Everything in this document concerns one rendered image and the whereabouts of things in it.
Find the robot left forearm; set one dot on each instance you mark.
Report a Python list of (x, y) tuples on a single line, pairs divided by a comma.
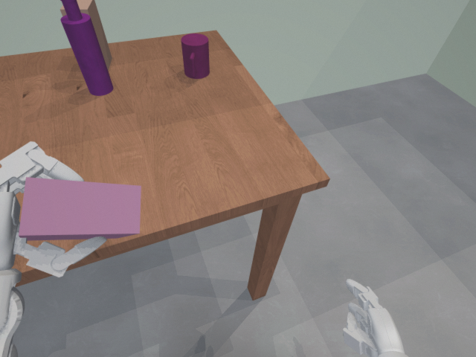
[(12, 306)]

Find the table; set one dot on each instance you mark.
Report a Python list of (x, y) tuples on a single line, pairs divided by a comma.
[(203, 150)]

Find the left robot hand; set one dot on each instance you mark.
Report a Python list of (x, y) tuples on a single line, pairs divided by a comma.
[(31, 161)]

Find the sponge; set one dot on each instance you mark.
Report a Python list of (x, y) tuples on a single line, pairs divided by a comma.
[(54, 209)]

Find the right robot hand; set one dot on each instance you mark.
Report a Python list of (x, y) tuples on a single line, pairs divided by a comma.
[(378, 333)]

